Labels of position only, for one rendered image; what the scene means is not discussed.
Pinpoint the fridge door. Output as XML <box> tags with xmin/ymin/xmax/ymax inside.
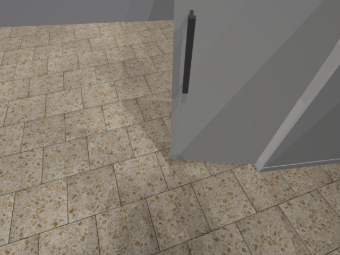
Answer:
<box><xmin>170</xmin><ymin>0</ymin><xmax>340</xmax><ymax>164</ymax></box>

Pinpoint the handle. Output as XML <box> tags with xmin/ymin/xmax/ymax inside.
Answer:
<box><xmin>182</xmin><ymin>10</ymin><xmax>196</xmax><ymax>94</ymax></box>

